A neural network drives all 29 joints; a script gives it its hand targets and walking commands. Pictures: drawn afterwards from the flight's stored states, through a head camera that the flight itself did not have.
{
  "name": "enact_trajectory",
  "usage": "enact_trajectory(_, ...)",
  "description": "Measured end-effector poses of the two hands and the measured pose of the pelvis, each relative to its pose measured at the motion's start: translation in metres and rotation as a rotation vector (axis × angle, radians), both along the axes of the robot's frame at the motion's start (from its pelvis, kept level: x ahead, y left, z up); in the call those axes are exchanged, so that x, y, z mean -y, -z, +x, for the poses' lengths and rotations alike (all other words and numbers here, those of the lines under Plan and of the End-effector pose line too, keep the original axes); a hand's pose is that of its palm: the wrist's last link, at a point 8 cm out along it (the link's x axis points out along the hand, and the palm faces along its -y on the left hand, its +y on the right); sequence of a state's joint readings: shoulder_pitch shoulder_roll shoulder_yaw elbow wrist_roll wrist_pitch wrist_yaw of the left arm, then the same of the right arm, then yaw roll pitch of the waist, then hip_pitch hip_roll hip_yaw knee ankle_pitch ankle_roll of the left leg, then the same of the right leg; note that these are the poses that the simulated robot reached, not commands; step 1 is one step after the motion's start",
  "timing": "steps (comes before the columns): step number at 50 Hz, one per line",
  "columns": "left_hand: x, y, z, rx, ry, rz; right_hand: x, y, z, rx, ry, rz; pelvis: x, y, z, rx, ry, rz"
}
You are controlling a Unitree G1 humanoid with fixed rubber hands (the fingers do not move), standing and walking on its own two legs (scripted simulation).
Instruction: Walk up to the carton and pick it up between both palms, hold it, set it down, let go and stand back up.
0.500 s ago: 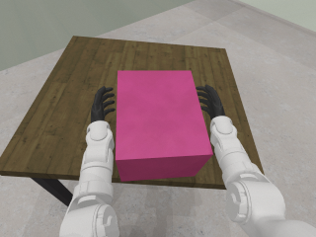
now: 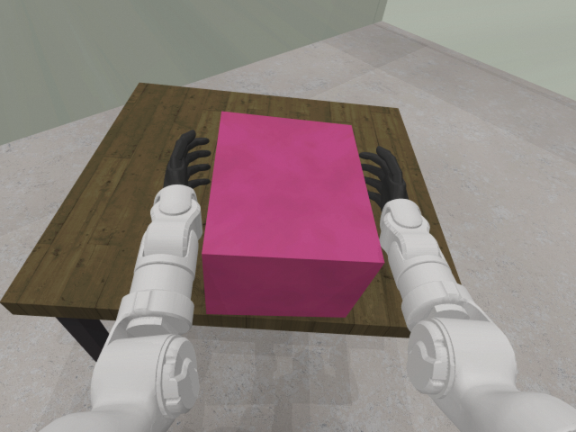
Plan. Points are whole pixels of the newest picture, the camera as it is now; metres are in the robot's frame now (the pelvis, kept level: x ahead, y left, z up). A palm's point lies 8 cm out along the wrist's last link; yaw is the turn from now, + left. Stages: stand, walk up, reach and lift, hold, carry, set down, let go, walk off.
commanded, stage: reach and lift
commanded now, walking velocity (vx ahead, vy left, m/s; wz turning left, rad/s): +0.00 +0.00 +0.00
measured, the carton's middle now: (283, 214) +0.42 +0.04 +0.06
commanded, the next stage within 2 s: hold in 1.76 s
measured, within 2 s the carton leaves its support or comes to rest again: neither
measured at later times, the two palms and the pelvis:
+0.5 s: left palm (183, 167) +0.40 +0.19 +0.16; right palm (403, 193) +0.41 -0.12 +0.15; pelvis +0.02 +0.01 +0.00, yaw +1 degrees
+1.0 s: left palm (176, 158) +0.38 +0.19 +0.18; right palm (413, 187) +0.39 -0.12 +0.18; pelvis +0.01 +0.01 +0.00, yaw +1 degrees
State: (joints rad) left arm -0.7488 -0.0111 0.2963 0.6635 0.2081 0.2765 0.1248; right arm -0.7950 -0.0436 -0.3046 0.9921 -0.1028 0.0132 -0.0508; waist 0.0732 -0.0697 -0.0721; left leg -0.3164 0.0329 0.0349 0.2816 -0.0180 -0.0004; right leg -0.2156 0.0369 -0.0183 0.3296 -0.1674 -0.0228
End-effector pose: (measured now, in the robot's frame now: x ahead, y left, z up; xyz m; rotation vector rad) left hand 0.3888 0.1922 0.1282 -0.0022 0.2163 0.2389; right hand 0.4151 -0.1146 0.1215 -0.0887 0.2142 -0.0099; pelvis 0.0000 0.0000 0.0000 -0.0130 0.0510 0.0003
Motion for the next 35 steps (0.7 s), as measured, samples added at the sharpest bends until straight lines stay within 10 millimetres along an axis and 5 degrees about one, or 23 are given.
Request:
enact_trajectory(12, -0.001, -0.012, 0.006, 0.007, 0.015, 0.011, -0.001, -0.019, 0.004, 0.010, 0.009, -0.012, -0.008, 0.000, 0.012, 0.030, -0.007, -0.008)
enact_trajectory(18, 0.002, -0.010, 0.008, -0.025, 0.043, 0.015, 0.003, -0.013, -0.002, -0.023, 0.039, 0.002, -0.010, 0.000, 0.016, 0.062, -0.022, -0.007)
enact_trajectory(35, 0.002, -0.045, -0.001, 0.019, 0.050, 0.056, 0.003, -0.039, -0.012, 0.024, 0.049, 0.052, -0.013, 0.000, 0.018, 0.119, -0.013, -0.003)
